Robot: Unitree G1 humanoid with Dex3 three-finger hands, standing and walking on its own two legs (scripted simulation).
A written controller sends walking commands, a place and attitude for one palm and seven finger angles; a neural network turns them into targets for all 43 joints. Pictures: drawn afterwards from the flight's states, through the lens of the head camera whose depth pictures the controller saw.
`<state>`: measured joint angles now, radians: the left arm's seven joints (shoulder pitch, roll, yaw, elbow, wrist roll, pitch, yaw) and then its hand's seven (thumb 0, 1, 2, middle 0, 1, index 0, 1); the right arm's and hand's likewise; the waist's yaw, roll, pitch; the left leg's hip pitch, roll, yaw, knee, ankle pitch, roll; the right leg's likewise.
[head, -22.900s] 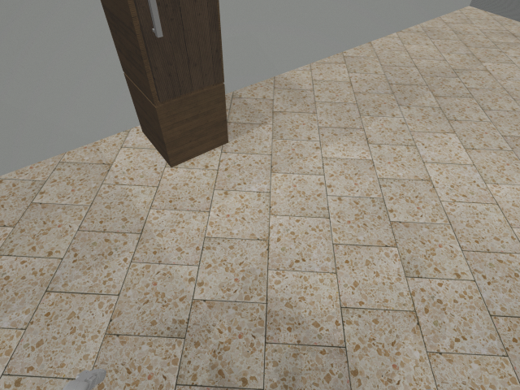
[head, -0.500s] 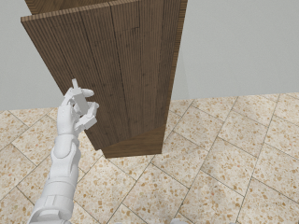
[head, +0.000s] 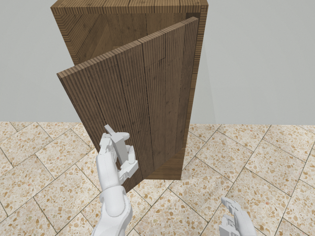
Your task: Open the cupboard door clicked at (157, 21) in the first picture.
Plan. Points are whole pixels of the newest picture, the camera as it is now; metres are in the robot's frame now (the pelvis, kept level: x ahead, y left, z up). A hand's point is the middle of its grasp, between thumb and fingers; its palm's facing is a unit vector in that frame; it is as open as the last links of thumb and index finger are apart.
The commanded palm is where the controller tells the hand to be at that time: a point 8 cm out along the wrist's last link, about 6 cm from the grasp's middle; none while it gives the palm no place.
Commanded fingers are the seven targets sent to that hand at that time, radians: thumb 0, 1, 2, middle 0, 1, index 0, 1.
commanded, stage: pull the door open along its arc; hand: left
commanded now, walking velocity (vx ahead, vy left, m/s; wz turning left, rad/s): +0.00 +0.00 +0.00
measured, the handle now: (117, 147) +0.33 +0.12 +0.06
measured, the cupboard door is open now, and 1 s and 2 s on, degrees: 42 44 50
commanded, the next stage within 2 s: open thumb and fingers to let go in 0.10 s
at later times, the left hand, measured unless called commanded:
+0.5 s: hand (132, 166) +0.27 +0.07 +0.06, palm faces +0.39 -0.92 -0.05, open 8.3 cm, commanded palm +0.23 +0.11 +0.06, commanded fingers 0.00 -0.22 0.42 -0.32 -1.23 -0.32 -1.23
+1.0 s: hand (136, 163) +0.28 +0.06 +0.06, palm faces +0.32 -0.95 -0.05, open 14.7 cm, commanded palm +0.23 +0.10 +0.06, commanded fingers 0.00 -0.50 0.30 -0.15 -0.30 -0.15 -0.30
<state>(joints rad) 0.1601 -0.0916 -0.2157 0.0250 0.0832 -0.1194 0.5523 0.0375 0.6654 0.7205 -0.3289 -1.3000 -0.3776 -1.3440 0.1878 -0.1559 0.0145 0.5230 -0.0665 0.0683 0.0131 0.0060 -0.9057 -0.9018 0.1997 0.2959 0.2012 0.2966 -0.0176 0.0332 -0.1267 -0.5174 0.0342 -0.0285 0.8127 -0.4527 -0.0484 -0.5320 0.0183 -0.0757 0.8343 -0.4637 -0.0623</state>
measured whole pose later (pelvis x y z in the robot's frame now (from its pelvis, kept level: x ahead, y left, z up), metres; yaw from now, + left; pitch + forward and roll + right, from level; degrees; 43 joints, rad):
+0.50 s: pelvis -0.02 -0.01 -0.01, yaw +2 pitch +9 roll +1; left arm 0.12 -0.10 -0.21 0.06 0.08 -0.14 0.57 0.02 0.34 0.65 -0.34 -1.27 -0.35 -1.28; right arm 0.19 -0.19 -0.01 0.56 -0.07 0.01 0.00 0.01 -0.91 -0.90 0.20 0.30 0.20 0.30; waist -0.01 0.04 -0.12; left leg -0.56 0.02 -0.06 0.84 -0.43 -0.06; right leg -0.57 0.01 -0.10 0.88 -0.46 -0.08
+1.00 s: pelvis -0.05 +0.02 -0.01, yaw +0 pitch +8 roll +0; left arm -0.12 -0.12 -0.25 0.26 0.08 -0.12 0.65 -0.01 -0.49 0.30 -0.31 -0.78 -0.30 -0.80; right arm 0.18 -0.17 0.00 0.61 -0.07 0.00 0.02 0.01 -0.91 -0.90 0.20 0.30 0.20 0.30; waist -0.01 0.05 -0.11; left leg -0.63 0.01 -0.03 0.91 -0.42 -0.02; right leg -0.63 0.00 -0.07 0.90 -0.42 -0.04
